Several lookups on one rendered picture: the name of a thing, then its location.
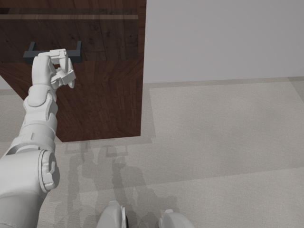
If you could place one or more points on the robot right shin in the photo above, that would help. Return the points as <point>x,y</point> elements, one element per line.
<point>168,211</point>

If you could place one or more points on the robot left forearm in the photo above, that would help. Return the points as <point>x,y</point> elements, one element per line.
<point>39,128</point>

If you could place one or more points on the handle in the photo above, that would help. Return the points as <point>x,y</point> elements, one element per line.
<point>74,55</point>

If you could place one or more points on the cabinet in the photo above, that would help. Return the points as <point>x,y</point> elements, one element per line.
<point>106,101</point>

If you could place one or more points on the robot shin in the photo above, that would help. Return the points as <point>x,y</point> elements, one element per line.
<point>113,203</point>
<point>168,211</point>

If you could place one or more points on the drawer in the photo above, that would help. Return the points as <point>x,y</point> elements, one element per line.
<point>106,34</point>

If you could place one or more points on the robot left hand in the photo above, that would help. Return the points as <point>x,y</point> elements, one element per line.
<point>44,73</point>

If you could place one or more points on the robot left upper arm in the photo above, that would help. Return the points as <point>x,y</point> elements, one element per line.
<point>25,180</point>

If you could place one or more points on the robot left shin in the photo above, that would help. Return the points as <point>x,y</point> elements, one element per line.
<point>113,203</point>

